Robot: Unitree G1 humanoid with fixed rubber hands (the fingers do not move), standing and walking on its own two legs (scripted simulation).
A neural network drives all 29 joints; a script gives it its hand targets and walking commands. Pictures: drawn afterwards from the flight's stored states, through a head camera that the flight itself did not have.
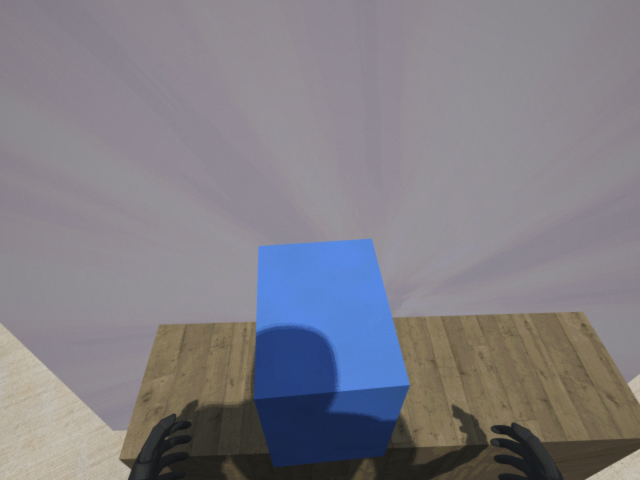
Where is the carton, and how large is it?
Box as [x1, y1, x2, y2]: [254, 239, 409, 466]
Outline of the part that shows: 371,239 258,246 254,400 273,466 383,455 409,383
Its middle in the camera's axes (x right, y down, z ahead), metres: +0.00 +0.18 +0.60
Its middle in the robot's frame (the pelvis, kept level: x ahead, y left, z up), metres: +0.34 +0.04 -0.08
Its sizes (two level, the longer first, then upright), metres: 0.233 0.174 0.255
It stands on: a pedestal, 0.57 m high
